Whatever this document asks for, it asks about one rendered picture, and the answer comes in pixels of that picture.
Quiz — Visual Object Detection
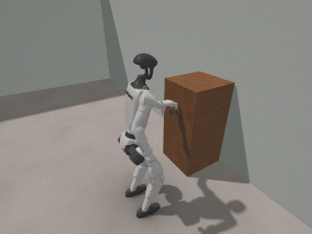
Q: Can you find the robot right upper arm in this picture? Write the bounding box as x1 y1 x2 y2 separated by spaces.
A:
131 90 155 135

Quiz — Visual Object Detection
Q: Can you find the left robot forearm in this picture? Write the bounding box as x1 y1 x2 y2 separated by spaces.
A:
153 99 165 109

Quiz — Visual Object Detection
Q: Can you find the robot head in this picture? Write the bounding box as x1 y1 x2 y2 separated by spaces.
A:
130 53 158 90

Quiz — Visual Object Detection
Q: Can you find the left robot hand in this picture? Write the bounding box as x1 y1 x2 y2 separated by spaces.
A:
161 99 178 116

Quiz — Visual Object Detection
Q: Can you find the right robot hand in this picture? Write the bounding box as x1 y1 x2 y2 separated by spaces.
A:
148 163 165 187

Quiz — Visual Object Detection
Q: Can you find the handle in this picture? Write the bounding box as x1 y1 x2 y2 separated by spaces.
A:
169 109 178 115

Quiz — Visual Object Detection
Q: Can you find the drawer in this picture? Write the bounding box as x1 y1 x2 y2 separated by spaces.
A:
166 97 193 127

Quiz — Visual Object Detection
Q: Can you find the right robot forearm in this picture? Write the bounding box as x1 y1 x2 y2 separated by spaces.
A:
134 127 157 166

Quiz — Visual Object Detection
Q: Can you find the robot right shin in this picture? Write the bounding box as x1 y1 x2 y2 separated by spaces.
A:
141 175 164 212

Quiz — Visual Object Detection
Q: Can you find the cabinet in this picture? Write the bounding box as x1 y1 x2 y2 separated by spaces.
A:
163 71 235 177

